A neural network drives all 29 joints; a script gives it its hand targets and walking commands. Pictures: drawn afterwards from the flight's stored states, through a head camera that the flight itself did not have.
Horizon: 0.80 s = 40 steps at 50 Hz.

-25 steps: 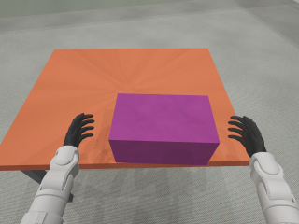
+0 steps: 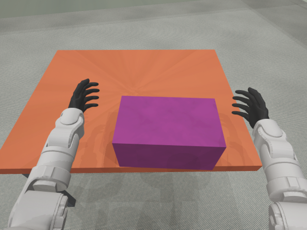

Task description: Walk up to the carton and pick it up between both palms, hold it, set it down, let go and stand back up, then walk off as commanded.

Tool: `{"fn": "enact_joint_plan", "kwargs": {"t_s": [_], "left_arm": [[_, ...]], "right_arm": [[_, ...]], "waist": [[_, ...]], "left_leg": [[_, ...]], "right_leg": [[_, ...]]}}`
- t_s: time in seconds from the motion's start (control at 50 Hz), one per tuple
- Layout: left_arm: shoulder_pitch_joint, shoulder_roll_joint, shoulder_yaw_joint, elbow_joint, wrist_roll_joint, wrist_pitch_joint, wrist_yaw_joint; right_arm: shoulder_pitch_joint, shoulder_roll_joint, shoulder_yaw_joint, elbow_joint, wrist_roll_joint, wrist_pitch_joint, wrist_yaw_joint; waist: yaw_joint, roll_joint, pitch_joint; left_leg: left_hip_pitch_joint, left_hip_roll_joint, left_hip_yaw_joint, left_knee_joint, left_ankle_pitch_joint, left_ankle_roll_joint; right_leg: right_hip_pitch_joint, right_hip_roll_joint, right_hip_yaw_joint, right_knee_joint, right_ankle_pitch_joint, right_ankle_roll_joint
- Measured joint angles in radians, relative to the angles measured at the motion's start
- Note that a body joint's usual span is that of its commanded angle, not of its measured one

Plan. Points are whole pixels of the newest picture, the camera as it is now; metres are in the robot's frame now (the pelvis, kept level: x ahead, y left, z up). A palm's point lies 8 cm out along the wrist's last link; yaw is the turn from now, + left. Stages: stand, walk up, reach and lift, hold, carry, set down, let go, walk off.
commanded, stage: reach and lift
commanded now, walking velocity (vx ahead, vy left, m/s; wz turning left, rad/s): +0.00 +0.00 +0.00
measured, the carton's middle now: (166, 132) +0.41 -0.02 -0.05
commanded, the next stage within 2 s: none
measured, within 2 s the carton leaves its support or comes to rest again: neither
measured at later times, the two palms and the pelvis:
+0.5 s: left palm (81, 104) +0.41 +0.23 +0.08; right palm (249, 114) +0.40 -0.25 +0.07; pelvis +0.01 +0.00 +0.00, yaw +0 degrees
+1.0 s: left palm (99, 127) +0.40 +0.20 -0.01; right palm (240, 129) +0.42 -0.26 -0.03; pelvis +0.01 -0.04 -0.03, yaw +1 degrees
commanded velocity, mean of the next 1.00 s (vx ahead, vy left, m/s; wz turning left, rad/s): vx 0.00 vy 0.00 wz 0.00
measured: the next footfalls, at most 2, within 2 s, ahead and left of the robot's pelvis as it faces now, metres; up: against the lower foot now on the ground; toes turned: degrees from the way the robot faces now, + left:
none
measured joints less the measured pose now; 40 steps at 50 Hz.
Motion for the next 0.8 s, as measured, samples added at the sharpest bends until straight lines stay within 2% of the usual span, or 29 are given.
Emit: {"fn": "enact_joint_plan", "kwargs": {"t_s": [0.2, 0.32, 0.46, 0.6, 0.7, 0.8], "left_arm": [[-0.112, 0.02, 0.0, 0.132, -0.017, -0.027, 0.0], [-0.194, 0.021, 0.0, 0.274, -0.026, -0.085, -0.011], [-0.186, 0.0, 0.0, 0.395, -0.026, -0.223, -0.033], [-0.152, -0.021, -0.032, 0.521, -0.043, -0.422, -0.033], [-0.154, -0.025, -0.05, 0.639, -0.071, -0.571, -0.034], [-0.162, -0.027, -0.051, 0.724, -0.108, -0.673, -0.058]], "right_arm": [[-0.114, -0.007, 0.0, 0.131, 0.0, 0.0, 0.001], [-0.175, -0.007, 0.004, 0.219, 0.001, -0.037, -0.006], [-0.165, -0.008, 0.054, 0.335, 0.016, -0.155, -0.008], [-0.144, -0.008, 0.124, 0.442, 0.055, -0.302, -0.014], [-0.148, -0.005, 0.208, 0.492, 0.093, -0.404, -0.033], [-0.155, 0.001, 0.243, 0.517, 0.101, -0.483, -0.069]], "waist": [[0.0, 0.0, -0.027], [0.0, 0.0, -0.052], [0.007, 0.0, -0.067], [0.017, 0.0, -0.117], [0.021, 0.0, -0.174], [0.021, 0.0, -0.205]], "left_leg": [[-0.037, 0.0, 0.0, 0.0, 0.0, 0.0], [-0.069, 0.0, 0.0, 0.0, 0.001, 0.0], [-0.099, 0.0, 0.0, 0.0, 0.001, 0.0], [-0.204, -0.006, -0.001, 0.0, 0.012, -0.003], [-0.329, -0.009, -0.002, 0.031, 0.011, -0.014], [-0.432, -0.01, -0.003, 0.071, 0.001, -0.025]], "right_leg": [[-0.037, 0.0, 0.0, 0.0, 0.0, 0.0], [-0.069, 0.0, 0.0, 0.0, 0.001, 0.0], [-0.099, 0.0, 0.0, 0.0, 0.0, 0.0], [-0.218, -0.006, 0.0, 0.031, -0.003, 0.0], [-0.361, -0.007, 0.0, 0.101, -0.025, -0.008], [-0.482, -0.007, 0.0, 0.177, -0.052, -0.017]]}}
